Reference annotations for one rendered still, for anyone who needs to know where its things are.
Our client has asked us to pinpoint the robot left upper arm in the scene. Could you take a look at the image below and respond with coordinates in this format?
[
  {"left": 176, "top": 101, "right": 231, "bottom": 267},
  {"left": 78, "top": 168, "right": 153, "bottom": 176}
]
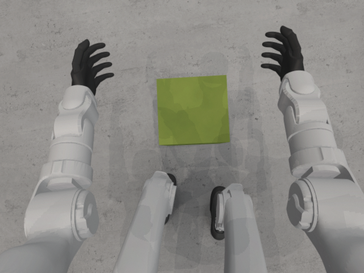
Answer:
[{"left": 0, "top": 188, "right": 100, "bottom": 273}]

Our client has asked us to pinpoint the left robot forearm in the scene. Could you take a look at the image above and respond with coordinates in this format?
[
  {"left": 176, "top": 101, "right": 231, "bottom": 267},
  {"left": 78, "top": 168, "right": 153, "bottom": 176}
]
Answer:
[{"left": 24, "top": 85, "right": 99, "bottom": 237}]

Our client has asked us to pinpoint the right robot forearm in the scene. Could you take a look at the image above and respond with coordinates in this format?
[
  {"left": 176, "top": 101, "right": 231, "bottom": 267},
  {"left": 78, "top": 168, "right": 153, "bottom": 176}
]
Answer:
[{"left": 278, "top": 71, "right": 364, "bottom": 196}]

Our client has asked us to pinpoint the left robot thigh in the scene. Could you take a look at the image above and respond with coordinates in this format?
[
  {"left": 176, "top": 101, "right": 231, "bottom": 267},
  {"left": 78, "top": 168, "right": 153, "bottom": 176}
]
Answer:
[{"left": 112, "top": 177, "right": 177, "bottom": 273}]

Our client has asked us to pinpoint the left robot hand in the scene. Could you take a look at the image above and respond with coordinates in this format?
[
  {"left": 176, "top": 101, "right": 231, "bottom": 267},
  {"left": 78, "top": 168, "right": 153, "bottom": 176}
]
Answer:
[{"left": 71, "top": 39, "right": 114, "bottom": 96}]

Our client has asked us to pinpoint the robot right shin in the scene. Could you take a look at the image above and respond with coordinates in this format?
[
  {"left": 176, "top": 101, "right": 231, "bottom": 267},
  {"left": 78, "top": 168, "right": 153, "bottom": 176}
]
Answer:
[{"left": 215, "top": 184, "right": 253, "bottom": 231}]

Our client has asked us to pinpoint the robot right upper arm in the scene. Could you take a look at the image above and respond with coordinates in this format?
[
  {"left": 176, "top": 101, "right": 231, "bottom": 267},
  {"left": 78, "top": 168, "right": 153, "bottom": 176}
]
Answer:
[{"left": 287, "top": 177, "right": 364, "bottom": 273}]

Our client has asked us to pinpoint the carton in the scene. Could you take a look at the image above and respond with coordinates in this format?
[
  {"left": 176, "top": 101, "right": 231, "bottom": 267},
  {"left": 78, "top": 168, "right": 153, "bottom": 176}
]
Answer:
[{"left": 156, "top": 75, "right": 230, "bottom": 146}]

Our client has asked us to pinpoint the right robot hand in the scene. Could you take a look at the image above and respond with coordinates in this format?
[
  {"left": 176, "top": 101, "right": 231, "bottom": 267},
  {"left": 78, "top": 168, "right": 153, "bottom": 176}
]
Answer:
[{"left": 261, "top": 26, "right": 304, "bottom": 81}]

